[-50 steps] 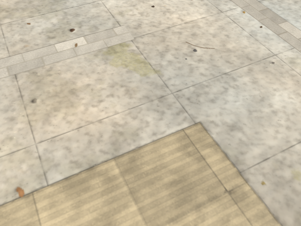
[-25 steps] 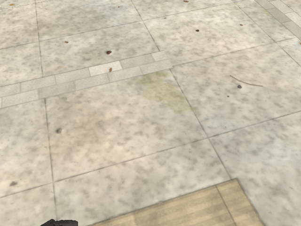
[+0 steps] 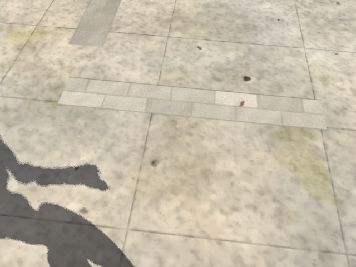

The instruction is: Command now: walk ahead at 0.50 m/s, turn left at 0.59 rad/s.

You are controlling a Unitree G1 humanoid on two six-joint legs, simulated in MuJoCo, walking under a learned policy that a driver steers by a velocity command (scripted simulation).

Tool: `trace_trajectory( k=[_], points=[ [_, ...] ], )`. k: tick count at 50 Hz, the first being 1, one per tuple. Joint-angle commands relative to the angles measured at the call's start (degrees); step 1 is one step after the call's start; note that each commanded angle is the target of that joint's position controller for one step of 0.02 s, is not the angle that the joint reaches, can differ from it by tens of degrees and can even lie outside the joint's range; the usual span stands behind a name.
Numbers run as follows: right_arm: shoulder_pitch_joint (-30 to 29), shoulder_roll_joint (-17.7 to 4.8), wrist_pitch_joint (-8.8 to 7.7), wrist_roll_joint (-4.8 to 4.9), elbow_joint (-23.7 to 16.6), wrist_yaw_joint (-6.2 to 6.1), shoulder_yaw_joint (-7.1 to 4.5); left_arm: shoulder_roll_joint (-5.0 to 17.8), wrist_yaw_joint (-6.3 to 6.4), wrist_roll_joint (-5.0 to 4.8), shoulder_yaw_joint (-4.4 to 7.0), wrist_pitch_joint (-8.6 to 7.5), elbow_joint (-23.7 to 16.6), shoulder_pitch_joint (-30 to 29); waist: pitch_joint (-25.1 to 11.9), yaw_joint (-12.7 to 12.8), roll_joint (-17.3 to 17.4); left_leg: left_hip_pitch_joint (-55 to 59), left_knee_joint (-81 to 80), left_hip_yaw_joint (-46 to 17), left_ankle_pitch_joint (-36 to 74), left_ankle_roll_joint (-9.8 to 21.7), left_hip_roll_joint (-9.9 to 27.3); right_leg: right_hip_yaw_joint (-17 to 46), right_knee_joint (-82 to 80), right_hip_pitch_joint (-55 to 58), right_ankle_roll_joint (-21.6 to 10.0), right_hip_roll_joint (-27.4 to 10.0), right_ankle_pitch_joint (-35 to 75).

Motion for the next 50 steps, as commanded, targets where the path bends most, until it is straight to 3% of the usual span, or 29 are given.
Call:
trace_trajectory(
  k=[1,3,6,9,12,17,20,21,22,23,24,25,26,27,28,30,32,35,38,42,45,47,48,49,50],
  points=[
    [12.9,-10.1,-0.21,0.82,0.7,-1.97,-3.59,5.4,-0.26,-0.14,0.71,-2.3,-8.3,-5.0,-5.6,-4.8,2.2,28.0,-20.6,-27.9,11.1,10.2,17.0,5.8,8.2,-28.2,-1.4,-1.0,6.0],
    [8.8,-7.3,-0.88,1.27,0.2,-1.73,-2.45,5.4,-0.32,1.39,0.63,-0.57,-6.9,-2.0,-4.4,-0.8,3.2,18.9,-22.3,-21.5,17.2,8.7,12.6,6.1,3.4,-20.8,-0.6,-1.9,5.9],
    [10.4,-7.4,-2.12,1.23,1.8,-1.41,-2.32,4.4,-0.68,1.45,0.42,1.25,-6.6,-3.2,-4.1,-0.3,2.7,15.8,-24.8,-19.1,18.3,9.6,10.5,4.9,-1.4,-20.7,0.5,-1.0,8.6],
    [14.3,-7.1,-2.53,1.47,3.9,-1.42,-2.13,3.4,-0.98,1.17,0.02,1.16,-7.9,-10.2,-0.9,-2.6,3.1,17.4,-27.3,-18.0,17.1,8.5,10.0,4.5,-10.5,-24.7,0.8,-1.3,16.8],
    [17.9,-6.8,-3.01,1.66,5.8,-1.47,-1.94,2.8,-1.39,0.84,-0.31,0.72,-8.7,-16.1,-0.1,-5.1,3.7,21.6,-26.9,-16.9,20.1,6.8,9.9,4.2,-19.0,-25.4,0.1,-0.4,24.1],
    [21.9,-7.8,-3.24,0.93,8.0,-2.15,-1.82,3.1,-2.05,0.11,-0.48,-0.11,-11.1,-24.1,1.9,-7.7,3.4,27.9,-25.0,-17.7,24.7,6.0,12.3,3.1,-27.6,-24.6,-2.1,2.0,25.4],
    [20.0,-8.8,-3.3,0.62,8.6,-2.69,-1.82,4.1,-1.85,0.06,0.06,-0.53,-10.3,-20.1,1.9,-4.8,4.2,28.5,-21.5,-17.0,34.7,4.1,13.2,2.4,-32.3,-15.5,-4.9,4.7,19.8],
    [19.3,-9.3,-3.38,0.58,8.9,-2.75,-1.88,5.0,-1.36,0.08,0.6,-0.7,-8.8,-15.5,-0.2,-2.8,4.3,28.4,-16.7,-16.0,43.6,3.2,12.5,1.4,-33.2,-8.9,-5.8,6.8,16.9],
    [18.7,-9.3,-3.38,0.48,9.2,-2.62,-1.79,6.1,-0.63,0.24,1.27,-1.15,-6.2,-7.1,-4.5,1.1,2.6,26.8,-6.6,-13.4,47.4,2.1,10.0,0.8,-35.9,1.5,-7.2,8.1,17.1],
    [18.6,-7.6,-3.62,0.58,8.5,-2.44,-1.19,8.9,0.3,1.12,2.15,-1.73,-4.5,2.5,-11.1,5.2,-0.3,18.5,7.9,-11.5,35.8,1.1,7.7,9.1,-36.6,15.6,-9.9,0.2,12.5],
    [25.0,-2.2,-3.71,2.56,7.1,-2.17,-0.15,15.5,0.8,2.37,3.71,-1.74,-4.7,7.7,-19.4,3.4,-12.5,1.3,30.6,-6.2,3.3,-1.9,-2.1,36.6,-39.9,31.1,-17.3,-16.9,6.3],
    [24.3,-6.1,-3.64,0.74,7.9,-2.3,-0.8,12.6,0.22,0.06,3.29,-0.94,-4.0,5.1,-18.7,2.3,-11.4,-6.5,36.4,-9.3,-16.1,-1.3,-4.0,50.8,-48.1,28.3,-19.3,-18.6,4.4],
    [19.3,-6.9,-3.34,0.07,7.4,-2.12,-1.1,8.9,0.1,-0.68,2.47,-0.61,-4.5,-0.8,-8.4,0.1,-5.4,-9.4,37.4,-10.0,-11.4,-1.1,0.0,41.1,-48.7,19.6,-18.1,-16.4,0.7],
    [15.2,-6.2,-3.37,-0.14,6.8,-1.63,-0.67,5.7,-0.22,-0.7,1.71,-0.82,-4.6,-4.0,-4.0,-0.3,-1.3,-8.4,34.1,-9.4,-7.6,-1.0,2.3,33.2,-50.0,12.7,-16.6,-13.6,4.2],
    [14.0,-5.1,-3.04,-0.15,6.5,-1.24,-0.47,4.4,-0.26,-0.52,1.23,-1.07,-4.0,-5.0,-1.7,-1.7,-1.9,-6.9,30.8,-8.4,-6.1,-1.2,4.1,27.1,-51.6,8.4,-14.7,-10.6,8.9],
    [15.8,-3.9,-1.72,-0.95,7.6,-0.58,-0.07,3.6,-0.29,-0.72,0.82,-1.86,-2.5,-4.5,-1.0,-3.6,-4.2,-3.0,27.5,-6.8,-4.7,-2.4,5.5,20.0,-53.5,3.7,-13.3,-7.2,18.2],
    [14.9,-3.2,-1.21,-0.99,7.6,-0.26,0.13,4.4,-0.63,-1.06,1.06,-2.75,-1.0,-2.6,-0.9,-4.2,-3.8,-4.3,25.4,-5.4,-2.8,-3.3,6.2,16.7,-54.9,3.7,-14.0,-6.4,24.4],
    [7.2,-2.7,-1.13,-0.8,5.5,-0.09,0.58,4.8,-0.82,-1.31,1.2,-2.93,0.8,-0.3,1.5,-3.1,-3.2,-9.8,18.1,-3.4,3.7,-4.7,8.4,12.7,-57.7,5.2,-14.0,-4.9,27.2],
    [0.1,-1.3,-1.43,-0.35,3.8,0.19,1.38,4.7,-0.98,-1.53,1.1,-2.87,2.4,1.8,2.0,-1.4,-3.4,-8.4,7.0,-1.3,10.7,-5.5,8.3,8.5,-57.6,6.0,-12.5,-2.6,31.4],
    [-6.8,-1.2,-1.7,0.07,2.2,0.16,1.73,5.8,-0.58,-1.24,1.24,-2.77,4.5,5.7,2.5,0.8,-3.2,-6.0,-1.9,0.3,13.8,-4.7,7.0,8.0,-56.2,10.5,-11.9,-4.3,34.7],
    [-7.9,-2.2,-1.97,-0.13,1.7,-0.16,1.37,6.4,0.04,-0.71,1.29,-2.35,5.8,6.4,2.9,0.3,-3.2,-5.1,-5.1,0.2,8.9,-2.7,6.0,8.8,-52.8,16.1,-11.6,-6.9,40.6],
    [-3.1,-3.2,-2.48,-0.47,3.1,-0.73,0.74,7.0,0.41,-0.52,1.36,-2.09,6.3,5.5,0.5,-2.3,-3.5,3.0,-7.9,0.9,4.0,-0.9,3.3,8.5,-45.3,17.2,-10.4,-6.8,53.1],
    [4.9,-4.2,-3.13,-0.87,5.7,-1.24,0.1,7.1,0.44,-0.61,1.24,-1.88,6.6,5.0,-3.5,-6.1,-2.1,13.3,-11.4,1.2,4.7,0.4,1.9,7.0,-35.9,15.1,-9.5,-4.8,56.1],
    [15.3,-7.3,-3.88,-1.99,8.4,-2.0,-0.99,5.9,0.36,-0.95,0.77,-1.97,5.6,4.6,-10.5,-10.0,0.9,28.9,-11.7,-5.3,2.5,2.8,8.2,5.6,-22.3,6.0,-8.6,-2.4,45.5],
    [21.1,-13.9,-3.91,-3.22,8.5,-2.65,-2.71,-0.7,-0.05,-3.0,-0.8,-2.11,3.2,9.9,-20.1,-9.1,13.0,47.5,-14.3,-30.7,-4.0,9.0,26.9,1.1,-0.4,-13.8,-5.8,6.1,14.9]
  ],
)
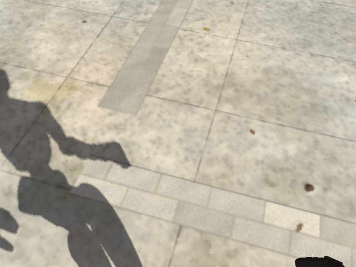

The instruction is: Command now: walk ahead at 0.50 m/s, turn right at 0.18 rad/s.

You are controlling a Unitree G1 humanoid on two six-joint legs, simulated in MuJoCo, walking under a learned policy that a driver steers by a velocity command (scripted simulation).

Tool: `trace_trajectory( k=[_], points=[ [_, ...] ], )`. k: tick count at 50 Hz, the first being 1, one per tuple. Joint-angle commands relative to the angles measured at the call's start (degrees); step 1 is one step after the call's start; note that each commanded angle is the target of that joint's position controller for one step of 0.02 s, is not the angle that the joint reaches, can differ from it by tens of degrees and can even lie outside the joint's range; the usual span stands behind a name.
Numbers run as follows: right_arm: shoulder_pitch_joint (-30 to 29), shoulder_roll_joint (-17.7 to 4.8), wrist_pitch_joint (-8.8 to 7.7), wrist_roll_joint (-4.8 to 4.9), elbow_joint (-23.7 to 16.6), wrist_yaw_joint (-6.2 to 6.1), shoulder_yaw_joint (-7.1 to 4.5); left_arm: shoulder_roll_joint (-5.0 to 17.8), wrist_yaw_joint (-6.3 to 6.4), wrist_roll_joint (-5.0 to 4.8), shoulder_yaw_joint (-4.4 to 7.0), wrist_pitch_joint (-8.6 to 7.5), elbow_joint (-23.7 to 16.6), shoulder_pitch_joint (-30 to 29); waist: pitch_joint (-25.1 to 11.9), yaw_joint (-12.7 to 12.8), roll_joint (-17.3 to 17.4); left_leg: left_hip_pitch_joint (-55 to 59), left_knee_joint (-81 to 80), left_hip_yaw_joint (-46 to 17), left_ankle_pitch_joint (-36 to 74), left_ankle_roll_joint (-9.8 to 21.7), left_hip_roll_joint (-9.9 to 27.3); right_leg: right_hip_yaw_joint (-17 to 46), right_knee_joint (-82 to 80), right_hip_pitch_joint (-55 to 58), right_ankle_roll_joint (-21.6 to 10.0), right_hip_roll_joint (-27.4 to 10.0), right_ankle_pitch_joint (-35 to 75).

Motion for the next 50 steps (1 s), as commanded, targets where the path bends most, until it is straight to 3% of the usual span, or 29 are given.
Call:
trace_trajectory(
  k=[1,2,3,4,5,7,10,15,18,20,22,23,24,25,26,27,28,29,30,31,34,42,45,50],
  points=[
    [24.4,-14.3,0.12,0.66,2.8,-1.38,-4.95,7.1,0.42,-0.4,1.45,-0.4,-4.1,4.0,-21.1,-10.5,10.1,43.0,-14.0,-43.1,-12.9,11.5,26.1,3.2,41.4,-34.7,-2.3,1.3,-4.3],
    [18.7,-11.0,0.34,1.41,2.5,-1.32,-3.95,8.5,0.37,0.21,2.16,-0.05,-4.9,-1.0,-10.9,-8.2,5.3,34.6,-15.2,-33.1,-15.3,9.3,22.8,5.6,42.3,-37.1,-2.9,-2.4,0.4],
    [14.8,-7.7,-0.02,1.6,2.3,-1.09,-3.13,6.9,-0.1,0.12,1.8,-0.11,-5.2,-3.4,-5.5,-6.9,3.8,27.1,-17.8,-25.4,-12.0,7.5,20.1,5.4,39.3,-36.0,-2.8,-4.6,4.8],
    [13.3,-5.9,-0.44,1.65,2.6,-1.07,-2.66,5.8,-0.39,0.29,1.8,0.41,-4.8,-4.0,-2.6,-5.5,4.3,22.3,-19.8,-19.4,-8.5,5.1,17.4,5.1,36.6,-33.9,-2.6,-5.9,6.9],
    [12.9,-4.8,-0.81,1.94,3.3,-1.27,-2.34,5.3,-0.79,1.18,1.82,1.25,-4.4,-3.1,-1.0,-4.1,5.5,18.6,-21.2,-14.8,-5.1,3.5,15.4,4.9,35.0,-31.8,-2.0,-6.7,8.1],
    [13.9,-4.7,-1.87,2.01,4.2,-1.33,-2.4,3.7,-1.54,1.44,1.74,2.52,-4.0,-2.8,-0.8,-3.0,4.7,16.9,-22.5,-9.9,0.9,3.2,14.4,4.3,35.1,-30.8,-1.3,-6.7,10.4],
    [15.7,-5.7,-2.59,2.27,5.8,-1.39,-2.88,3.1,-2.14,1.36,1.83,3.21,-5.8,-8.0,0.9,-2.7,3.8,18.4,-24.1,-3.8,5.8,3.3,13.7,3.7,32.8,-36.8,-0.4,-7.7,16.2],
    [18.4,-5.3,-2.51,2.11,8.0,-1.55,-2.75,1.8,-2.94,1.27,1.02,2.88,-9.4,-18.2,3.2,-4.3,3.5,20.2,-23.8,4.2,12.1,2.7,11.9,0.2,17.7,-38.1,0.1,-7.1,26.2],
    [20.4,-6.2,-2.13,2.36,9.5,-2.26,-2.84,0.9,-3.33,1.67,0.36,2.53,-11.3,-22.6,4.0,-5.3,3.1,23.0,-19.4,8.4,28.3,1.9,12.5,-4.6,8.6,-33.9,-1.1,-5.0,27.5],
    [21.0,-7.3,-1.57,2.4,10.3,-2.82,-3.09,1.5,-3.25,2.06,0.57,2.33,-11.4,-21.3,2.3,-4.6,4.3,26.7,-13.8,9.7,39.0,0.9,13.1,-6.1,6.3,-30.8,-2.6,-2.8,24.6],
    [19.5,-8.9,-0.76,2.49,10.1,-3.57,-3.7,3.2,-2.74,2.48,1.28,2.12,-10.0,-15.2,-1.3,-2.1,6.0,28.5,-3.5,10.3,49.3,0.0,13.2,-7.1,5.1,-24.6,-4.7,0.8,19.3],
    [18.9,-9.4,-0.21,2.57,9.8,-3.7,-3.93,4.5,-2.38,2.67,1.95,1.64,-8.7,-10.1,-4.3,-0.2,5.6,27.8,5.2,10.1,47.5,-0.4,13.0,-6.2,2.4,-19.1,-6.0,2.1,19.1],
    [18.1,-9.7,0.16,2.99,9.4,-3.49,-4.07,6.3,-1.65,3.22,2.89,0.86,-6.9,-4.0,-7.9,3.2,2.6,24.1,18.3,10.6,36.7,-2.2,11.2,-4.2,-4.3,-10.6,-7.6,2.2,26.7],
    [20.7,-6.4,0.2,2.8,7.5,-3.18,-3.42,12.2,-0.81,3.04,4.35,0.42,-6.7,-2.0,-13.0,1.7,-5.8,11.1,35.6,10.6,-0.4,-4.2,6.6,8.9,-0.2,2.5,-10.6,-10.4,51.9],
    [26.1,-3.8,0.88,4.01,5.1,-2.82,-2.89,17.9,-0.48,1.18,5.96,1.27,-8.4,-3.4,-23.0,-1.5,-14.2,-5.8,55.3,2.9,-33.3,-6.6,-3.7,33.6,-0.1,17.4,-24.0,-25.6,75.9],
    [21.9,-6.6,1.34,2.28,5.3,-2.7,-3.22,16.1,0.04,-0.73,5.96,2.57,-9.8,-3.7,-24.0,0.8,-2.7,-8.4,55.1,-5.3,-27.5,-6.6,-0.2,30.4,-4.2,13.6,-23.4,-23.5,66.0],
    [17.5,-5.8,1.32,2.62,4.1,-2.52,-2.97,12.9,0.55,-0.79,5.11,3.17,-10.3,-8.5,-15.1,-0.3,-1.9,-9.9,52.5,-5.4,-22.4,-6.6,1.7,25.4,-7.3,4.8,-21.6,-21.4,56.2],
    [15.5,-5.7,1.34,2.26,4.0,-2.61,-3.0,9.4,0.72,-0.71,4.06,3.6,-10.4,-11.7,-8.2,-2.5,0.7,-9.1,46.9,-5.4,-19.5,-6.7,3.4,21.7,-10.3,-3.3,-18.2,-17.7,50.5],
    [15.0,-6.1,2.16,1.38,3.6,-2.68,-3.19,7.7,0.89,-1.01,3.58,3.75,-10.3,-12.8,-5.4,-3.9,0.0,-7.0,42.7,-5.8,-18.3,-7.0,4.4,19.0,-11.4,-8.5,-15.9,-15.0,49.2],
    [16.5,-5.8,3.38,0.75,4.0,-2.73,-3.21,6.7,0.84,-0.75,3.27,3.75,-10.4,-13.4,-5.3,-4.9,-0.6,-3.7,40.3,-5.6,-17.2,-7.4,4.3,17.2,-12.3,-12.1,-14.5,-13.1,48.0],
    [17.4,-4.5,5.09,1.15,3.7,-2.64,-3.0,9.4,0.19,0.36,3.95,3.07,-10.8,-13.3,-7.7,-5.9,-1.0,-1.4,35.7,-5.4,-15.0,-7.9,3.1,15.8,-12.5,-14.9,-13.1,-10.5,46.2],
    [7.2,-6.4,6.27,1.57,0.0,-3.13,-3.5,10.9,0.5,0.59,4.82,4.84,-11.7,-10.2,-5.6,-1.9,-5.3,-7.7,24.3,-8.2,-12.2,-9.0,2.2,25.2,-15.6,-12.3,-10.6,-9.1,14.1],
    [5.7,-6.4,5.92,1.95,-0.9,-3.33,-3.3,11.1,0.5,0.87,5.04,5.14,-11.9,-9.5,-4.9,-1.2,-6.0,-6.6,19.8,-8.8,-13.9,-8.3,0.9,28.0,-14.6,-11.0,-10.6,-9.1,13.6],
    [6.8,-6.8,4.83,3.12,-1.8,-3.69,-2.87,11.7,0.04,1.21,5.34,5.59,-12.4,-10.5,-5.6,-1.8,-7.1,1.3,10.8,-8.7,-17.8,-6.2,-2.7,32.3,-11.4,-10.8,-10.1,-8.6,24.5]
  ],
)
Over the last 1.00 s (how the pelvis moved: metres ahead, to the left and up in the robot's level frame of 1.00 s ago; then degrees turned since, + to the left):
0.57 0.05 0.01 9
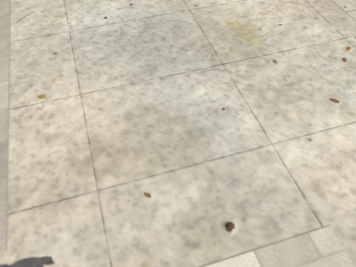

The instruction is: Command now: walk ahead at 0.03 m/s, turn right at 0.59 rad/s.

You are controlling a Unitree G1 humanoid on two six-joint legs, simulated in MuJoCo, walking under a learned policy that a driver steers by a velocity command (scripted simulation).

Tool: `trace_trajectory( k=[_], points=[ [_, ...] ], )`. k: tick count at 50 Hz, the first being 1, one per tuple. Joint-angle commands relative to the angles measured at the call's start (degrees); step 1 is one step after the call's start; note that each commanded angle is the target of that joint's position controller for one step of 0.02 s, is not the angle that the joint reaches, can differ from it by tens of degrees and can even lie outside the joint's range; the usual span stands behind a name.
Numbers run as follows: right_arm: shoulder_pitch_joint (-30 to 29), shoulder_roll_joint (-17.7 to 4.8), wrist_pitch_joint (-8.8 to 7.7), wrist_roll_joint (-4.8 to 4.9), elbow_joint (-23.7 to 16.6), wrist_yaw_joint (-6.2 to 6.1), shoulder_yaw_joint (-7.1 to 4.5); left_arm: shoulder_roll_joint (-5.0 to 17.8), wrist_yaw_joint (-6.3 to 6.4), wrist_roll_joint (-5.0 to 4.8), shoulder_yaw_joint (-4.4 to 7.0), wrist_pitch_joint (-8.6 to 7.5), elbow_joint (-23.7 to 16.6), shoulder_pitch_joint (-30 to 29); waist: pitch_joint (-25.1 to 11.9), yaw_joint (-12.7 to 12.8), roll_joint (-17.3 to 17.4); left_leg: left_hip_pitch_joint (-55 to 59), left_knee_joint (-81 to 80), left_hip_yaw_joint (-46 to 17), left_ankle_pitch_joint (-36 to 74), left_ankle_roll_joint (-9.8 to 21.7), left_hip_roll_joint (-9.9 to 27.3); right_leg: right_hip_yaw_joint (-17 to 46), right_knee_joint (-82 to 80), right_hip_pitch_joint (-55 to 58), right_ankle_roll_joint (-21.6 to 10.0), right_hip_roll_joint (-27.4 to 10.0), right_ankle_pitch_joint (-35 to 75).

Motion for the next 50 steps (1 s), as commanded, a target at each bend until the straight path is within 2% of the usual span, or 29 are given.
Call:
trace_trajectory(
  k=[1,3,4,5,6,7,8,9,10,12,15,19,22,25,27,28,29,30,31,32,34,35,36,37,39,40,42,46,50],
  points=[
    [1.9,-5.1,-1.47,0.8,-3.9,-0.44,-0.89,8.8,-0.15,0.03,2.17,-0.17,-3.2,-0.1,-4.7,-1.5,-7.1,2.5,-6.9,0.2,-2.1,1.6,-2.3,21.1,-5.0,7.5,-7.0,-16.2,7.7],
    [6.3,-5.1,-2.1,0.84,-3.2,-0.84,-0.78,8.5,-0.22,-0.7,2.08,0.16,-3.6,-2.5,-4.4,-4.3,-6.3,11.6,-20.1,0.7,3.6,2.6,-2.7,20.9,-3.0,4.0,-3.8,-13.6,5.5],
    [7.8,-7.1,-2.51,0.24,-2.9,-1.26,-1.25,7.2,0.01,-1.34,1.69,0.11,-4.0,-2.9,-4.2,-4.9,-3.4,17.8,-28.3,-2.4,6.5,3.6,1.4,18.5,0.0,-0.8,-0.6,-10.4,-2.6],
    [5.3,-11.8,-2.37,-0.66,-4.3,-1.68,-1.98,2.6,0.22,-1.57,0.65,-0.04,-4.1,1.7,-5.2,-1.4,8.7,22.3,-33.4,-15.6,3.5,7.0,15.6,8.3,11.9,-6.4,3.0,-3.4,-19.2],
    [0.0,-14.9,-1.93,-1.24,-6.4,-1.32,-2.47,6.1,0.74,-0.66,1.59,-0.17,-4.2,1.0,-0.9,-1.4,12.7,16.3,-34.3,-25.1,12.6,13.1,23.5,-2.8,22.6,-14.9,4.4,2.8,-26.6],
    [1.9,-11.6,-1.77,-1.07,-6.0,-0.94,-1.97,9.3,0.63,0.86,2.39,-0.11,-4.0,-0.2,-1.2,-1.6,7.6,13.8,-31.5,-21.0,21.6,15.6,23.3,-2.4,31.7,-12.1,5.1,-2.3,-25.2],
    [-0.1,-8.3,-1.84,-0.47,-6.2,-0.57,-0.98,9.1,0.21,0.71,2.59,0.11,-3.1,0.6,-0.7,-0.2,5.3,13.0,-29.9,-14.5,26.1,14.4,19.2,-2.4,35.5,-11.2,5.4,-3.0,-22.2],
    [-1.7,-7.2,-1.79,-0.46,-6.7,-0.3,-0.67,8.3,-0.21,0.51,2.47,0.68,-2.1,1.9,-0.5,0.6,5.4,13.4,-28.8,-8.6,29.2,12.7,15.5,-3.0,39.2,-11.1,6.0,-3.0,-19.4],
    [-2.1,-7.2,-1.74,-0.53,-7.1,-0.48,-0.64,8.0,-0.83,0.28,2.36,1.21,-1.6,2.8,-1.3,0.7,7.7,15.3,-27.9,-5.3,31.7,11.9,13.6,-3.9,42.6,-12.0,6.6,-3.1,-17.8],
    [0.1,-7.1,-1.66,-0.79,-7.1,-0.36,-0.63,7.5,-1.57,-0.28,1.98,1.73,-1.8,1.7,-2.0,-0.9,8.0,18.4,-26.4,-1.7,37.8,12.1,12.7,-5.6,44.2,-13.7,8.0,-3.8,-17.1],
    [4.7,-8.1,-1.7,-0.77,-5.9,-0.32,-1.23,6.5,-1.95,-0.58,1.24,2.15,-3.3,-2.4,-2.0,-3.7,8.2,24.2,-25.4,-0.8,39.4,13.1,14.0,-6.8,39.8,-16.3,9.3,-5.3,-16.9],
    [6.9,-9.3,-1.87,-0.96,-4.8,0.11,-1.96,5.3,-2.39,-0.7,0.37,2.5,-4.6,-5.2,-2.4,-5.0,9.3,25.3,-24.7,0.3,39.4,14.1,16.1,-8.5,31.2,-13.0,9.0,-7.2,-18.6],
    [5.7,-10.1,-2.03,-1.07,-4.3,1.04,-2.21,4.0,-2.2,-1.07,-0.59,2.4,-5.1,-5.7,-2.9,-4.7,10.3,21.0,-23.5,2.0,39.4,14.1,16.2,-10.5,22.5,-4.8,7.2,-7.4,-19.9],
    [5.6,-11.0,-1.6,-0.89,-3.3,1.75,-2.42,4.1,-1.56,-1.34,-1.04,1.91,-5.0,-4.8,-3.4,-4.3,11.6,19.4,-21.0,1.7,40.2,13.7,16.2,-12.6,13.0,1.2,5.2,-6.6,-18.7],
    [4.9,-10.8,-0.99,0.02,-2.5,1.92,-2.31,3.7,-0.98,-0.51,-1.5,0.81,-3.8,-1.8,-3.4,-1.4,8.6,14.9,-16.5,3.8,35.0,9.9,14.5,-12.2,-4.8,10.5,3.7,-7.0,-4.4],
    [7.4,-8.4,-0.91,-0.03,-2.2,2.06,-1.72,6.7,-0.53,0.61,-1.16,-0.07,-3.8,-1.3,-5.5,-1.9,1.0,8.8,-10.4,6.6,24.1,6.1,11.8,-2.7,-10.2,18.6,2.7,-13.7,-0.4],
    [9.1,-2.1,-0.87,-0.55,-4.8,2.53,0.07,12.8,-0.24,0.2,-0.4,-0.68,-5.6,-3.6,-5.6,-4.6,-14.7,-2.2,-1.7,12.1,-8.3,1.7,3.5,15.6,-8.8,22.2,-3.1,-30.5,23.5],
    [5.1,-5.4,0.42,-0.19,-3.8,1.4,-0.51,10.4,0.26,-0.59,-0.64,-1.1,-4.0,-0.2,-6.2,0.4,-10.1,2.2,2.9,5.3,-13.5,1.7,3.5,12.3,-6.6,14.6,-9.7,-31.3,25.7],
    [5.0,-6.4,1.08,0.39,-3.5,1.42,-0.88,7.4,0.37,-0.45,-1.72,-1.25,-3.5,-2.9,-3.0,-2.0,-8.0,1.8,5.3,4.1,-11.1,1.8,3.5,8.5,-7.5,12.9,-9.8,-27.9,21.9],
    [5.2,-6.7,1.16,0.41,-2.4,1.61,-1.08,5.2,0.57,-0.37,-2.6,-1.16,-3.6,-6.5,-0.6,-3.2,-7.5,1.8,4.6,3.5,-7.4,1.8,3.8,5.2,-8.7,10.9,-7.6,-24.6,17.2],
    [7.6,-7.6,1.18,-0.57,-0.3,1.89,-1.54,4.8,1.29,-0.54,-3.01,-1.28,-3.2,-8.2,-0.2,-4.2,-9.2,2.6,4.5,4.4,-2.8,1.2,3.0,1.1,-8.4,11.8,-5.5,-20.6,20.6],
    [8.7,-7.1,1.17,-0.7,0.7,1.98,-1.44,4.5,1.33,-0.6,-3.25,-1.39,-2.7,-7.5,-1.5,-4.2,-8.0,3.7,4.6,4.5,-2.2,0.9,2.5,0.1,-7.8,12.6,-5.4,-20.2,22.8],
    [9.3,-6.3,1.07,-0.9,1.2,2.22,-1.16,4.5,1.27,-0.68,-3.32,-1.53,-1.7,-5.5,-3.4,-3.7,-7.1,4.3,3.8,4.9,-1.9,0.6,2.4,0.4,-9.2,13.9,-5.6,-20.1,15.5],
    [8.7,-6.2,0.9,-1.21,1.3,2.48,-1.13,5.8,1.13,-0.66,-2.84,-1.48,-0.4,-3.1,-3.0,-2.6,-7.5,2.5,4.0,5.9,-2.0,0.5,2.1,2.2,-11.5,15.2,-6.2,-20.2,3.6],
    [5.1,-7.1,0.54,-1.61,0.6,3.09,-1.5,7.1,0.83,-0.41,-2.2,-1.26,1.4,-0.4,1.1,-0.8,-8.4,-3.5,3.7,6.1,-1.6,0.7,2.2,7.1,-16.4,16.1,-7.2,-21.1,-18.5],
    [3.8,-7.3,0.24,-1.56,0.3,3.35,-1.66,7.2,0.76,-0.31,-2.06,-1.35,1.8,0.0,2.9,-0.5,-8.5,-5.5,3.0,6.0,-1.2,0.8,2.4,8.7,-18.0,16.2,-7.6,-21.7,-22.7],
    [2.8,-6.5,-0.71,-1.5,0.4,3.65,-1.61,7.1,0.74,-0.27,-1.82,-2.1,2.7,0.7,3.9,-0.6,-7.0,-6.9,1.4,5.9,-0.2,1.2,2.9,9.5,-19.1,16.6,-8.3,-22.5,-23.2],
    [1.9,-5.0,-2.38,-1.38,0.6,3.94,-1.25,7.3,0.56,-0.33,-1.32,-3.89,4.2,1.6,2.8,-0.9,-5.9,-3.7,-3.8,6.3,0.5,2.5,3.0,8.4,-18.9,14.8,-9.2,-22.6,-21.8],
    [3.5,-4.5,-3.06,-0.82,1.1,3.73,-1.07,8.1,-0.1,-0.6,-0.75,-4.38,4.8,0.4,3.2,-2.8,-5.5,7.8,-12.7,8.1,2.5,4.6,1.8,6.4,-17.2,5.6,-8.5,-22.0,-23.3]
  ],
)
Over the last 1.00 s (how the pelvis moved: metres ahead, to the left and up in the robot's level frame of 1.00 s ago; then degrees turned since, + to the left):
0.35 -0.03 0.02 -32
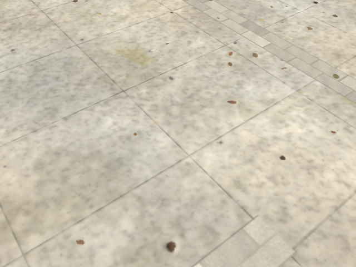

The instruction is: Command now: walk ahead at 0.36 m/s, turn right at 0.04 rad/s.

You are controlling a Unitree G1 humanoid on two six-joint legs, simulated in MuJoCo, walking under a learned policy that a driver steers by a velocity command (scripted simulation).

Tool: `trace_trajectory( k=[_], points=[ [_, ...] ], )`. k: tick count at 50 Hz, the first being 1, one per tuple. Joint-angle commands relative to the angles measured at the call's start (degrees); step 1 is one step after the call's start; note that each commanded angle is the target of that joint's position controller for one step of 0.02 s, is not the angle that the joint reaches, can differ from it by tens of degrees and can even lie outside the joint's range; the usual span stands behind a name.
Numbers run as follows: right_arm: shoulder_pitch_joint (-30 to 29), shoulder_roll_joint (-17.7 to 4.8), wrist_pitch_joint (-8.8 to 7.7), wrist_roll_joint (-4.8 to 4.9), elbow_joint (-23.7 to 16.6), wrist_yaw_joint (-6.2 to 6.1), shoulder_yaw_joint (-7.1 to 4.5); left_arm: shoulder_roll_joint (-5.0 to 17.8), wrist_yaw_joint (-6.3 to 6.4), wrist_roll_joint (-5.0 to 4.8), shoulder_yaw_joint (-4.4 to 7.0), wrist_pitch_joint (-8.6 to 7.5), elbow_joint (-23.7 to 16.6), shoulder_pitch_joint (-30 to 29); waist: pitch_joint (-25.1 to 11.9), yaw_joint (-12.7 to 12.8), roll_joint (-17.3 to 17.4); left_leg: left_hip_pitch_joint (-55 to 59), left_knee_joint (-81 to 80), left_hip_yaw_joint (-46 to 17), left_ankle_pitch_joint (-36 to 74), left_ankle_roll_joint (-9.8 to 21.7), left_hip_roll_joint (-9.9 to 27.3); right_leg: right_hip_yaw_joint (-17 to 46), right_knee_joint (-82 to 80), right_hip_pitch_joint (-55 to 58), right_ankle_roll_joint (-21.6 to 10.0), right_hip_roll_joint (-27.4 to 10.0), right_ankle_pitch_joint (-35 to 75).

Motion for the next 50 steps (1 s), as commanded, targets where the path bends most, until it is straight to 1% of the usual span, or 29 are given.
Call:
trace_trajectory(
  k=[1,2,3,4,5,6,7,8,10,13,17,22,24,26,27,28,29,30,31,32,33,34,35,38,43,46,48,49,50],
  points=[
    [1.2,-2.8,-1.57,0.3,-2.3,-0.39,-0.48,9.3,-0.29,-0.51,2.29,-1.1,-3.3,-5.1,5.5,-3.6,-4.4,8.5,-9.5,2.2,5.3,1.9,-1.1,13.1,-6.1,-13.3,-8.7,-14.5,-19.1],
    [5.4,-3.1,-1.98,0.16,-0.5,-0.75,-0.65,8.6,-0.29,-0.5,2.16,-1.07,-3.3,-5.6,4.9,-5.5,-2.2,16.8,-12.2,2.5,5.7,2.3,-2.4,11.5,-1.9,-19.0,-7.5,-12.4,-20.9],
    [11.3,-4.8,-2.65,0.1,1.4,-1.37,-1.09,6.1,-0.29,0.06,1.4,-1.34,-3.8,-6.3,3.5,-7.9,1.6,25.7,-15.5,-2.5,0.6,2.9,0.6,8.6,5.7,-26.0,-5.6,-9.3,-21.5],
    [17.0,-10.0,-3.4,-0.47,1.8,-2.01,-1.96,0.5,-0.66,-0.02,-0.2,-1.82,-5.9,-8.0,1.2,-10.1,13.7,30.6,-26.5,-23.4,-18.0,5.7,15.2,-0.3,24.9,-33.1,-2.4,-2.3,-19.8],
    [17.4,-13.7,-3.46,0.05,2.4,-1.79,-2.85,3.6,-0.63,0.82,0.53,-1.94,-6.6,-8.9,5.6,-8.9,13.7,25.0,-33.8,-39.7,-29.6,10.4,22.7,-2.0,36.0,-40.4,-2.3,0.8,-19.3],
    [12.6,-10.6,-3.33,0.36,1.5,-1.55,-2.1,6.7,-1.02,1.48,1.35,-1.92,-6.0,-7.9,8.9,-5.1,6.4,19.7,-33.1,-36.6,-28.7,11.0,21.2,2.0,41.4,-39.9,-2.9,-3.4,-13.8],
    [7.7,-7.9,-3.63,0.76,0.1,-1.14,-1.38,6.5,-1.86,1.16,1.42,-2.02,-4.5,-5.6,9.2,-2.3,4.8,17.1,-32.7,-31.0,-22.9,9.5,17.6,1.9,42.2,-38.0,-2.5,-5.1,-8.7],
    [5.5,-6.6,-4.02,0.87,-0.5,-0.91,-0.99,6.2,-2.32,1.04,1.37,-2.07,-3.4,-4.2,8.0,-1.1,4.7,16.7,-33.1,-25.3,-15.7,8.1,14.7,1.1,41.9,-36.2,-1.6,-6.2,-5.3],
    [6.7,-4.8,-5.02,0.85,0.4,-1.02,-0.39,5.0,-2.74,1.64,1.02,-1.69,-2.4,-4.7,6.3,-1.4,4.9,17.4,-32.8,-16.9,-0.5,7.2,10.9,-1.1,43.4,-35.0,0.2,-7.3,0.3],
    [11.8,-3.8,-5.6,1.17,3.3,-0.85,-0.07,3.7,-2.79,1.49,0.59,-1.01,-3.6,-9.3,6.3,-2.3,4.4,19.4,-31.6,-11.5,15.8,8.0,9.5,-3.3,43.1,-38.4,1.9,-8.1,4.4],
    [15.1,-3.1,-5.59,1.08,5.6,-1.11,0.39,2.3,-2.78,1.36,-0.11,-0.8,-6.7,-18.2,7.8,-4.0,4.5,19.8,-30.8,-7.6,28.1,8.6,8.3,-5.9,34.7,-39.8,3.6,-7.5,7.4],
    [16.8,-3.8,-5.71,0.75,7.9,-1.78,0.46,1.3,-2.67,0.73,-1.0,-1.15,-9.3,-25.1,8.8,-4.9,5.4,21.7,-30.0,-5.5,37.4,8.7,9.7,-8.0,20.4,-32.7,1.5,-5.1,9.7],
    [15.3,-3.7,-5.61,0.64,8.5,-2.08,0.62,1.4,-2.02,0.76,-0.92,-1.67,-8.5,-22.1,7.8,-2.8,5.3,22.9,-25.0,-4.0,52.5,7.5,9.9,-8.7,17.1,-26.3,-0.6,-2.9,8.5],
    [13.3,-4.5,-5.43,0.61,8.7,-2.47,0.49,3.5,-0.9,0.81,0.07,-2.76,-4.0,-9.4,1.1,2.1,6.1,24.2,-11.4,-3.4,65.9,5.2,8.8,-8.2,14.2,-13.4,-2.7,0.5,8.6],
    [12.3,-4.9,-5.31,1.38,8.7,-2.51,0.47,4.7,-0.29,1.46,0.64,-3.62,-1.3,-1.2,-3.1,5.9,5.1,19.7,-0.7,-2.0,60.2,3.8,6.8,-7.1,9.3,-1.7,-3.8,-1.2,16.7],
    [13.6,-2.9,-5.46,2.1,7.1,-2.5,1.09,9.0,0.44,2.89,1.65,-4.07,0.4,6.6,-10.7,7.0,-0.1,8.7,14.6,-0.6,36.9,2.8,3.7,3.1,13.4,13.7,-5.6,-12.9,31.0],
    [25.4,3.9,-4.77,4.74,8.4,-2.48,2.27,13.5,0.16,2.56,2.77,-3.6,0.6,7.2,-21.7,1.7,-13.9,-7.6,38.2,-0.5,-16.2,0.9,-6.6,26.7,15.1,29.5,-17.8,-31.9,57.1],
    [21.6,-3.4,-3.9,2.62,9.8,-3.27,0.24,10.7,-0.21,-1.01,2.85,-2.92,-0.1,5.6,-22.0,3.0,-2.6,-7.2,41.3,-8.0,-11.7,1.4,-5.4,26.0,12.0,22.3,-17.8,-27.8,55.3],
    [15.6,-2.2,-3.96,2.13,8.0,-3.06,0.35,7.1,-0.01,-1.34,1.66,-2.99,-0.9,-2.0,-11.8,0.4,-3.7,-9.4,39.2,-7.9,-7.4,1.3,-2.7,17.3,8.8,13.2,-15.8,-25.1,51.3],
    [12.2,-1.3,-4.06,1.21,7.4,-2.84,0.54,3.0,0.04,-0.96,0.55,-3.14,-1.1,-5.6,-5.1,-0.6,-2.4,-9.6,35.3,-6.7,-4.6,1.2,-0.9,12.6,5.5,5.6,-13.4,-22.0,48.1],
    [10.2,-1.5,-3.47,0.37,7.3,-2.48,0.21,1.3,0.36,-0.93,-0.06,-3.42,-0.6,-6.2,-1.8,-1.5,-2.6,-8.1,32.2,-6.6,-2.8,0.8,0.3,9.0,3.2,0.5,-11.3,-19.6,47.1],
    [11.6,-0.4,-2.54,-0.24,7.7,-2.06,0.37,0.3,0.65,-0.96,-0.52,-3.42,0.1,-6.5,-1.3,-3.2,-3.2,-4.1,29.2,-6.1,-1.5,0.2,0.6,5.9,1.5,-4.1,-9.9,-17.8,46.0],
    [12.6,1.0,-1.73,-0.25,8.4,-1.82,0.55,0.0,0.66,-0.63,-0.88,-3.71,0.6,-6.2,-1.8,-4.1,-2.8,-0.5,26.9,-5.7,-0.5,-0.1,0.2,3.9,0.8,-6.9,-9.2,-17.0,47.0],
    [12.8,2.7,-0.03,0.03,9.3,-2.01,0.94,1.9,0.41,0.04,-1.01,-4.49,1.5,-6.7,-2.6,-6.1,-3.6,3.5,19.2,-4.0,1.4,-1.0,-0.2,-0.4,0.1,-11.4,-9.1,-15.2,47.1],
    [5.0,1.4,1.4,0.16,8.9,-3.07,1.27,2.8,0.63,0.36,-1.15,-2.79,3.3,-3.5,-1.2,-3.3,-6.0,4.5,6.1,-2.1,4.5,-0.9,0.6,1.3,-2.7,-12.7,-7.2,-14.3,19.3],
    [2.1,1.5,1.28,0.32,9.2,-3.43,1.64,2.4,1.09,0.46,-1.24,-1.54,4.1,-2.7,1.8,-2.1,-4.9,5.2,0.2,-1.9,3.3,-0.6,0.7,4.8,-3.7,-13.8,-7.4,-14.9,3.0],
    [3.3,2.4,0.66,0.31,10.4,-3.74,2.13,1.8,1.47,-0.03,-1.46,-0.98,4.3,-3.6,3.2,-3.3,-2.9,9.7,-9.8,-1.4,7.4,0.0,0.5,5.4,-1.6,-14.8,-5.9,-14.2,-0.3],
    [3.9,1.8,0.1,0.17,10.9,-3.97,2.28,1.3,1.58,-0.02,-1.59,-0.97,4.7,-2.3,3.6,-3.3,-1.0,12.5,-15.1,-3.9,11.8,0.2,2.2,5.6,-0.6,-15.5,-3.9,-13.3,-0.3],
    [5.6,0.2,-0.61,-0.24,11.5,-4.19,2.2,0.5,1.58,-0.05,-1.69,-1.12,4.8,-1.2,3.2,-2.6,1.2,14.8,-16.9,-8.2,16.7,0.7,6.4,4.7,1.8,-15.6,-2.1,-11.6,0.9]
  ],
)
Over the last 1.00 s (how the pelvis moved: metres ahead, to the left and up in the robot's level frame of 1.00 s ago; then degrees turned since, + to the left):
0.02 0.01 0.01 -19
